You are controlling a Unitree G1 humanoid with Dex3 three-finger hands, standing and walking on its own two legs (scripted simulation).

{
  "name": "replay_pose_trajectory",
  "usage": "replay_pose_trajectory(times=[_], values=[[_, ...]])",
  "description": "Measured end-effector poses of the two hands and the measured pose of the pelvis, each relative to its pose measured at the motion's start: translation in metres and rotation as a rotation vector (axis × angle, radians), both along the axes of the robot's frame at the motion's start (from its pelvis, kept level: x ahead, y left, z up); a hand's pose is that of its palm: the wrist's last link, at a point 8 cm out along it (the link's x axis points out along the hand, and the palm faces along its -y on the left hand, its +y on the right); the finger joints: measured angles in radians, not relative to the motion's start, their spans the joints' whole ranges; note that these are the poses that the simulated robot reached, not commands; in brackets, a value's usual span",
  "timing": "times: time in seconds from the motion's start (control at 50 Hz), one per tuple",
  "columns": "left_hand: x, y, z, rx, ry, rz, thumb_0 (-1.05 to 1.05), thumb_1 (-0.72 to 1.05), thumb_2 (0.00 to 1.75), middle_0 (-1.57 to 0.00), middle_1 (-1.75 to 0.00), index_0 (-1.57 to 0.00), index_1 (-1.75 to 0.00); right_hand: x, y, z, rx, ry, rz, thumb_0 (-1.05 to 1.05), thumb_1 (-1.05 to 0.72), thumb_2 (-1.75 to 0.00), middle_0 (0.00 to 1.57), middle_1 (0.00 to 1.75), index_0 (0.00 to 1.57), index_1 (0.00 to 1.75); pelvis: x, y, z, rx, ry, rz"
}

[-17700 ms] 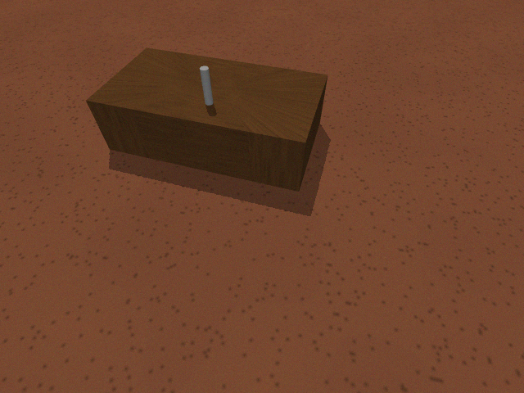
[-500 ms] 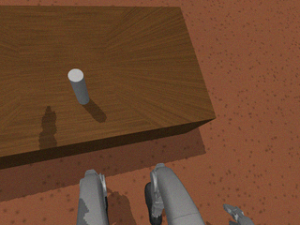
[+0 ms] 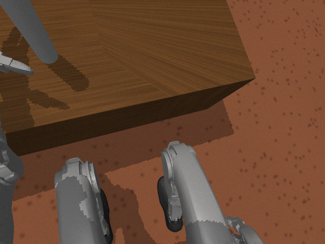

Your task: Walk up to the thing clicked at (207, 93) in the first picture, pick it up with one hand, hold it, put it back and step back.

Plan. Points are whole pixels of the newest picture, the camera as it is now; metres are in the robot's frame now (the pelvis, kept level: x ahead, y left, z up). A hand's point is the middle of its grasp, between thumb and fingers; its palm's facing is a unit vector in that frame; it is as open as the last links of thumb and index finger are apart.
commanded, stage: close in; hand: left
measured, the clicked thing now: (32, 29) +0.56 +0.19 +0.00
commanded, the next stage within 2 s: rest palm in 0.38 s
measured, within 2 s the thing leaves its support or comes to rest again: neither
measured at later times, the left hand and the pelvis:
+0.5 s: hand (29, 41) +0.54 +0.19 +0.01, palm faces +0.02 -1.00 +0.01, open 17.6 cm; pelvis +0.00 +0.00 +0.00, yaw +1 degrees
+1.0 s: hand (28, 44) +0.53 +0.20 +0.01, palm faces +0.04 -1.00 -0.01, open 17.0 cm; pelvis +0.00 +0.00 +0.00, yaw +1 degrees
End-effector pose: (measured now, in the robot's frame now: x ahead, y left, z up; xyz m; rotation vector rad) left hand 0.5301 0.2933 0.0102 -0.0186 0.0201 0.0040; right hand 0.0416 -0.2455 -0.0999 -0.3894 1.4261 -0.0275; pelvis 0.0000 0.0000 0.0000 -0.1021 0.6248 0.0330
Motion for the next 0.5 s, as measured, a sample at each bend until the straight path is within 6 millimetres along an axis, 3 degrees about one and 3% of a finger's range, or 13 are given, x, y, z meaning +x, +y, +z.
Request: replay_pose_trajectory(times=[0.06, 0.16, 0.32, 0.5], values=[[-0.001, -0.008, -0.008, 0.003, -0.009, 0.017, -0.01, -0.48, 0.08, -0.12, -0.15, -0.15, -0.13, -0.006, -0.002, -0.013, 0.002, 0.026, -0.017, 0.0, -0.9, -0.89, 0.2, 0.3, 0.2, 0.3, -0.002, -0.002, -0.011, 0.004, -0.007, -0.001], [-0.002, -0.019, -0.002, 0.019, -0.019, 0.035, -0.01, -0.52, 0.04, -0.09, -0.1, -0.11, -0.08, -0.008, -0.006, -0.022, -0.008, 0.029, -0.05, 0.0, -0.9, -0.89, 0.2, 0.3, 0.2, 0.3, -0.004, -0.003, -0.017, 0.005, -0.017, 0.0], [-0.004, -0.035, 0.009, 0.011, 0.002, 0.017, -0.01, -0.56, 0.01, -0.06, -0.04, -0.08, -0.03, 0.001, -0.014, -0.012, -0.027, -0.012, -0.07, 0.0, -0.91, -0.9, 0.2, 0.3, 0.2, 0.3, -0.002, -0.002, -0.008, 0.0, -0.017, -0.003], [-0.016, -0.045, -0.001, 0.008, 0.011, 0.019, -0.01, -0.58, 0.01, -0.05, -0.01, -0.07, -0.01, 0.02, -0.023, -0.005, -0.047, -0.042, -0.046, 0.0, -0.91, -0.9, 0.2, 0.3, 0.2, 0.3, 0.001, -0.002, -0.003, 0.008, -0.009, 0.003]])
